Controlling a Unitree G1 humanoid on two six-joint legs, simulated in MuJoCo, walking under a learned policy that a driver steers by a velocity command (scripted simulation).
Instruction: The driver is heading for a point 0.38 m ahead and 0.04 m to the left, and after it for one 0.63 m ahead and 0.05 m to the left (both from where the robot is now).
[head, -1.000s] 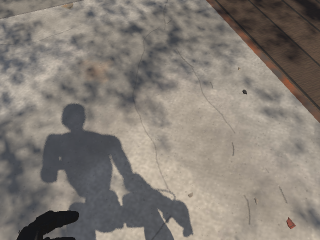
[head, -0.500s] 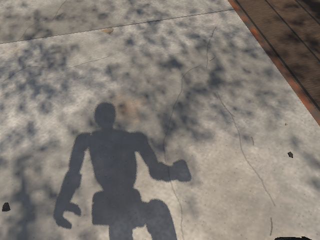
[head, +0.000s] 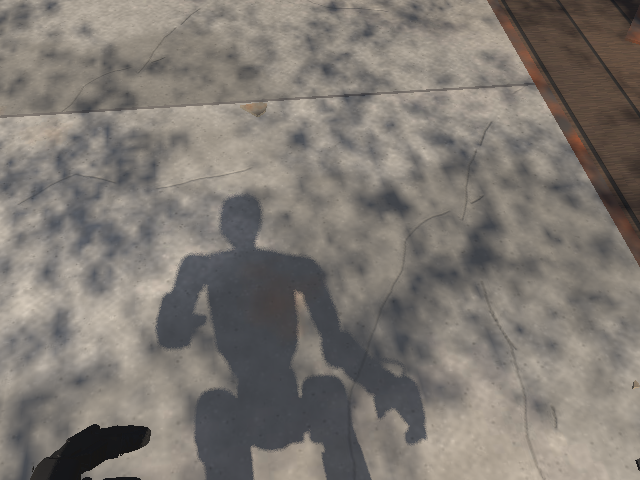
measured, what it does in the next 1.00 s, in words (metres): walks ahead: right foot, then left foot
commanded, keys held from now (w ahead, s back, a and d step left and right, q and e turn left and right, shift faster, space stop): w+q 0.28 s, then q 0.26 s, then e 0.46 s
